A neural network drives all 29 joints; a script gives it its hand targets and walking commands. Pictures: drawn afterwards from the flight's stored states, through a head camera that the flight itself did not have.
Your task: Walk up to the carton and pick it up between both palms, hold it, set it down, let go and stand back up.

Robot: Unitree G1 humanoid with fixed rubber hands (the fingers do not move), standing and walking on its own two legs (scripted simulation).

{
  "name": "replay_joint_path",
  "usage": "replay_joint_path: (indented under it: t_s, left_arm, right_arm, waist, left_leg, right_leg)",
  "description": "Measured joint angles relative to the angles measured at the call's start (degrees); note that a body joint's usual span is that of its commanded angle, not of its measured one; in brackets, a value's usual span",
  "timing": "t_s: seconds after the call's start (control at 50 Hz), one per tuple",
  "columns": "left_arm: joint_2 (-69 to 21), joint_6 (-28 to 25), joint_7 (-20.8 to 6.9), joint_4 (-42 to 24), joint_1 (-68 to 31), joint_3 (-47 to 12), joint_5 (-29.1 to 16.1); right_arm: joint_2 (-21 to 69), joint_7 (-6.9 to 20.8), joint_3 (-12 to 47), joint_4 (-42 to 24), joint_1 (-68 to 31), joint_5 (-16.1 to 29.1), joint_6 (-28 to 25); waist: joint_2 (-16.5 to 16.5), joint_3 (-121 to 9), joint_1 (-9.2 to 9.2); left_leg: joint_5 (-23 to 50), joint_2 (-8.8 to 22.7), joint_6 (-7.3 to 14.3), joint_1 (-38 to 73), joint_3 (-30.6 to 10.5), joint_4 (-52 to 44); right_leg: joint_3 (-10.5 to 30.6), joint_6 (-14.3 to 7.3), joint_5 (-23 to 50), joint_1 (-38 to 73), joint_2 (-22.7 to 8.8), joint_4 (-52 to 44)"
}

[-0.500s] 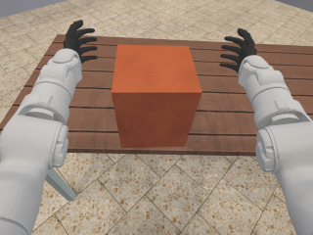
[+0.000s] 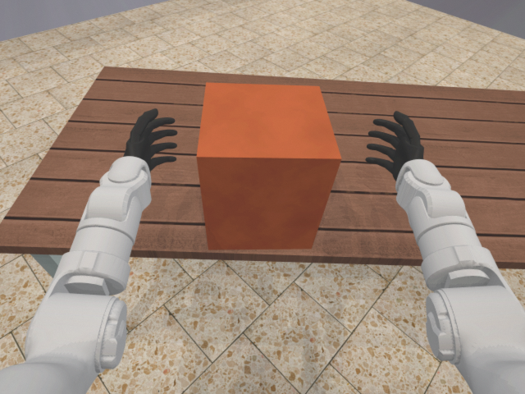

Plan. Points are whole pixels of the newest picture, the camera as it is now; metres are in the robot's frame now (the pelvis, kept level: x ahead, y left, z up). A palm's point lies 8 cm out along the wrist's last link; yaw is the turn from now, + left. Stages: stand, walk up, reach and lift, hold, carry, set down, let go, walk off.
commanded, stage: set down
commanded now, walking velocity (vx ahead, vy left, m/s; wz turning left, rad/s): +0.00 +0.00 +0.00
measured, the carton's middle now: (261, 170) +0.50 +0.01 +0.04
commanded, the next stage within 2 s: none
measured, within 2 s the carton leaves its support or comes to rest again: neither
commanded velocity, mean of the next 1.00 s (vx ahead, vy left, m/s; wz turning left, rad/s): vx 0.00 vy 0.00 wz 0.00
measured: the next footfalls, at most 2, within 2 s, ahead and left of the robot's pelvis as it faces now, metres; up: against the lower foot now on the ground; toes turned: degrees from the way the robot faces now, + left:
none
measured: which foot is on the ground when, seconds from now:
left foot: down 0.00-1.00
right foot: down 0.00-1.00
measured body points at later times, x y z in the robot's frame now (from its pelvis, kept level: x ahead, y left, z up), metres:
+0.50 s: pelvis +0.00 -0.01 +0.00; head -0.01 +0.00 +0.45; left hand +0.36 +0.20 +0.06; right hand +0.35 -0.23 +0.07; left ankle +0.00 +0.10 -0.75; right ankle +0.03 -0.11 -0.75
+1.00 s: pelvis +0.01 +0.00 +0.00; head -0.01 +0.02 +0.45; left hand +0.29 +0.20 +0.02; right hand +0.28 -0.22 +0.03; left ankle +0.00 +0.10 -0.75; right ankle +0.03 -0.11 -0.75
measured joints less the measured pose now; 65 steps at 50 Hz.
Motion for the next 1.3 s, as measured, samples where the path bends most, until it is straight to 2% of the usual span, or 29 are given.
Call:
replay_joint_path:
  t_s: [0.2,0.44,0.64,0.78,0.88,1.06,1.14,1.3]
  left_arm:
    - [-0.78,-2.34,-0.93,-1.64,6.01,1.42,0.72]
    - [-1.68,-9.99,-1.11,-3.79,16.3,-0.02,-0.46]
    - [-2.27,-16.9,-0.83,-7.76,26.71,-2.31,-1.71]
    - [-2.87,-18.41,-0.5,-12.99,33.71,-3.71,-0.81]
    - [-3.11,-16.93,-0.29,-16.87,37.83,-4.34,0.28]
    - [-4.21,-9.95,0.9,-24.58,43.34,-6.02,1.38]
    - [-4.52,-5.74,1.35,-26.17,44.43,-6.12,1.48]
    - [-4.0,-0.69,1.73,-29.63,46.68,-5.63,1.94]
  right_arm:
    - [0.93,0.29,0.16,-4.57,7.49,-0.32,-2.29]
    - [3.7,0.11,-0.23,-12.27,21.4,-2.62,-8.3]
    - [4.94,0.21,0.14,-18.95,32.87,-3.48,-13.36]
    - [5.24,0.55,0.7,-23.19,39.58,-3.15,-15.03]
    - [5.02,0.97,1.06,-25.06,43.45,-2.96,-15.11]
    - [4.55,2.25,0.9,-29.77,48.72,-2.98,-12.06]
    - [4.83,2.62,0.34,-31.18,50.13,-4.08,-9.46]
    - [5.57,2.93,-0.09,-34.44,52.52,-5.22,-6.35]
  waist:
    - [-0.33,1.69,-0.04]
    - [0.16,3.62,0.85]
    - [-0.17,3.6,1.36]
    - [-0.57,3.02,1.64]
    - [-0.7,3.18,1.76]
    - [-0.46,3.91,1.76]
    - [-0.69,4.24,1.78]
    - [-1.4,4.74,2.28]
  left_leg:
    - [0.22,0.29,-0.33,3.01,0.1,-0.36]
    - [-0.21,0.66,-0.61,5.21,0.54,-0.36]
    - [-1.17,0.84,-0.61,5.7,0.89,0.02]
    - [-1.82,0.86,-0.48,6.64,1.12,-0.03]
    - [-1.92,0.71,-0.41,8.08,1.25,-0.54]
    - [-1.66,0.49,-0.18,9.21,1.63,-1.18]
    - [-1.38,0.42,-0.15,9.07,1.8,-1.41]
    - [-1.14,0.5,-0.3,8.32,2.06,-1.37]
  right_leg:
    - [0.1,-0.47,-0.36,2.4,0.29,0.79]
    - [0.54,-0.79,-1.13,3.97,0.65,1.73]
    - [0.92,-0.7,-1.98,4.29,0.83,2.19]
    - [1.2,-0.46,-2.16,5.47,0.88,1.46]
    - [1.37,-0.3,-2.03,7.05,0.76,0.57]
    - [1.77,-0.01,-1.49,8.2,0.57,-0.31]
    - [1.93,0.03,-1.49,7.69,0.5,0.1]
    - [2.16,-0.12,-1.91,6.2,0.57,1.53]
